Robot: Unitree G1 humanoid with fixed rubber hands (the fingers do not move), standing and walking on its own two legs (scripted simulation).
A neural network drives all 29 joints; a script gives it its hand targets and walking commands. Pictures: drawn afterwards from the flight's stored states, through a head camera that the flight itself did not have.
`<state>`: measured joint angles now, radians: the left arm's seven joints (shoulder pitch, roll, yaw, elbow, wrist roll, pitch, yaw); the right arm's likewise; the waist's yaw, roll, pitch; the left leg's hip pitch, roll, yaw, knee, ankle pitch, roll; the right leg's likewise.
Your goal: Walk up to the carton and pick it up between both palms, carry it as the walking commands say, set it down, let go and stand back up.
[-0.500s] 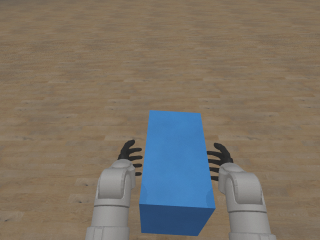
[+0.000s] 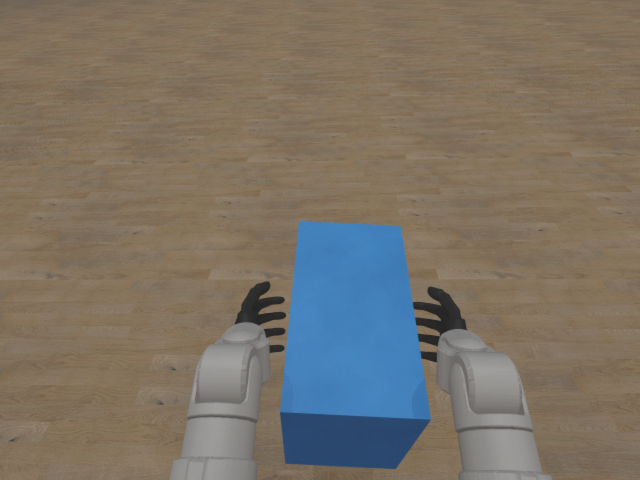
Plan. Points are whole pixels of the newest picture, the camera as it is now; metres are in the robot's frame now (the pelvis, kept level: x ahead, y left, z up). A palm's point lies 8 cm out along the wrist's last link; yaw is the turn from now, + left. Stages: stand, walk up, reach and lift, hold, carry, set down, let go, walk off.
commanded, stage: carry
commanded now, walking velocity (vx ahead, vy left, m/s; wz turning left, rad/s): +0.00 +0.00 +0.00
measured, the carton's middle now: (345, 339) +0.36 +0.00 -0.02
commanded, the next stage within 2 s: none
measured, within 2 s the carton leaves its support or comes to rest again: neither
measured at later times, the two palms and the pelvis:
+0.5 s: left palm (247, 346) +0.30 +0.13 +0.06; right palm (448, 349) +0.30 -0.12 +0.06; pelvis +0.00 +0.00 +0.00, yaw +0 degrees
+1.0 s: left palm (245, 348) +0.30 +0.13 +0.06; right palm (447, 353) +0.30 -0.12 +0.05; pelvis +0.00 +0.00 +0.00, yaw +0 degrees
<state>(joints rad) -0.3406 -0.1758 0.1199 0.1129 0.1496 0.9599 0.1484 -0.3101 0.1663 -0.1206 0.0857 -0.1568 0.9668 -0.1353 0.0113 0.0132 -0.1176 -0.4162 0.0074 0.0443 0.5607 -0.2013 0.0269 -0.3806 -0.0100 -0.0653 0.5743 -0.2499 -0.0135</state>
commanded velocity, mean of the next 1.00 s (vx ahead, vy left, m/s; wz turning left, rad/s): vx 0.00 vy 0.00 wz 0.00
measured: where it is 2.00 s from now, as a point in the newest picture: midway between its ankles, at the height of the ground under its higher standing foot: outside the picture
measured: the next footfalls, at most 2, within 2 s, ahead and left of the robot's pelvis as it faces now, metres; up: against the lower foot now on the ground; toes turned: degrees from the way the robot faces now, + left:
none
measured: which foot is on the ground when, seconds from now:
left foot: down 0.00-1.00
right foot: down 0.00-1.00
